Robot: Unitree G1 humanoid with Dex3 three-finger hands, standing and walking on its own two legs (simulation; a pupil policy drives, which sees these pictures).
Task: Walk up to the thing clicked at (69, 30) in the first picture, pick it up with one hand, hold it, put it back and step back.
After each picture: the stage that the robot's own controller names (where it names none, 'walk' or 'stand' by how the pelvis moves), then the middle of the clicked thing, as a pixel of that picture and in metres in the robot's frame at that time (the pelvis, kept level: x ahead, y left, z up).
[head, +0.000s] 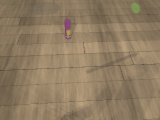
stand; (67, 29) +1.56 +0.15 -0.66
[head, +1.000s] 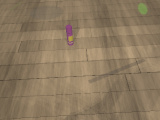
walk; (69, 35) +1.43 +0.22 -0.65
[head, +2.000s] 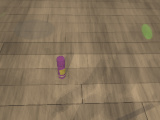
walk; (61, 67) +0.92 +0.20 -0.63
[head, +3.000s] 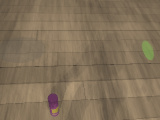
walk; (53, 105) +0.57 +0.17 -0.64
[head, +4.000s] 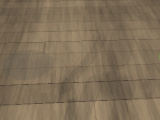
stand; out of the picture +0.36 +0.15 -0.64
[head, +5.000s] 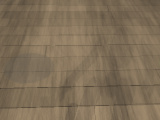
stand; out of the picture +0.35 +0.14 -0.66
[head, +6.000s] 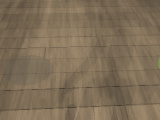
stand; out of the picture +0.36 +0.15 -0.66
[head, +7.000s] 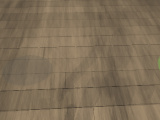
stand; out of the picture +0.35 +0.15 -0.66
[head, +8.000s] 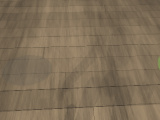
stand; out of the picture +0.34 +0.15 -0.66
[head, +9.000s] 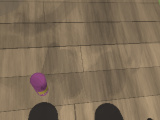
go down; (40, 85) +0.40 +0.18 -0.41
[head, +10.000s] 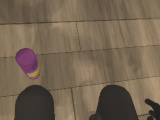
go down; (30, 66) +0.43 +0.21 -0.27
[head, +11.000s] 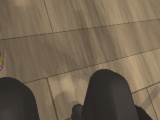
close in; out of the picture +0.41 +0.25 -0.17
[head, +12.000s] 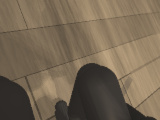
close; out of the picture +0.41 +0.26 -0.16
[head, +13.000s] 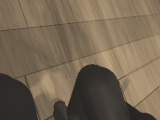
lift; out of the picture +0.38 +0.26 -0.16
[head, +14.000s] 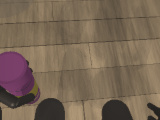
lift; (22, 84) +0.31 +0.19 +0.01
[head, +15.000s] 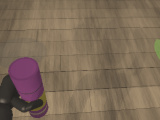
hold; (32, 92) +0.31 +0.17 +0.03
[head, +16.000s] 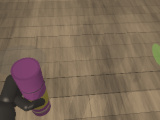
hold; (35, 91) +0.31 +0.16 +0.04
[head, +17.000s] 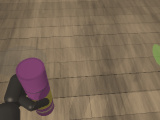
hold; (39, 91) +0.31 +0.15 +0.04
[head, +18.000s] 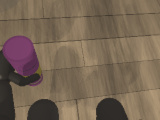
crouch; (28, 66) +0.39 +0.17 -0.04
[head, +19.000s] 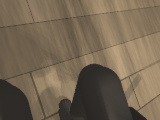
lower; out of the picture +0.40 +0.26 -0.17
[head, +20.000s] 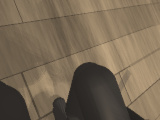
lower; out of the picture +0.42 +0.28 -0.16
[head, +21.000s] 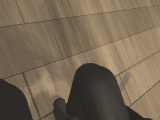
lower; out of the picture +0.41 +0.28 -0.16
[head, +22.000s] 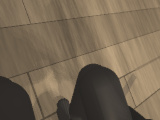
lower; out of the picture +0.40 +0.27 -0.16
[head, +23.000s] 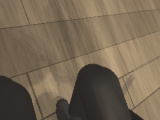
loosen; out of the picture +0.39 +0.26 -0.16
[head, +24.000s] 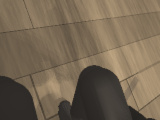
withdraw; out of the picture +0.39 +0.25 -0.16
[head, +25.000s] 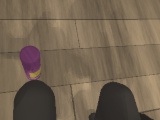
walk; (32, 66) +0.42 +0.21 -0.24
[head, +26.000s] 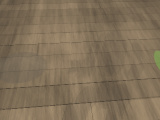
stand; out of the picture +0.34 +0.14 -0.59
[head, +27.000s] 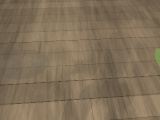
stand; out of the picture +0.37 +0.15 -0.60
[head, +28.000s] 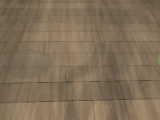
stand; out of the picture +0.37 +0.14 -0.62
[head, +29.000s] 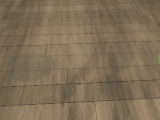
stand; out of the picture +0.37 +0.14 -0.65
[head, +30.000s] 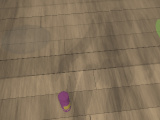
walk; (65, 102) +0.47 +0.13 -0.63
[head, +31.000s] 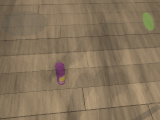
walk; (60, 74) +0.72 +0.14 -0.63
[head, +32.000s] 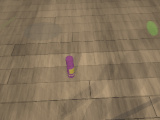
stand; (70, 67) +0.97 +0.17 -0.64
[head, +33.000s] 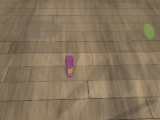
stand; (69, 67) +0.97 +0.12 -0.66
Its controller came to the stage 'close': yes
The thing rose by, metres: 0.68
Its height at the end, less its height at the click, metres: +0.00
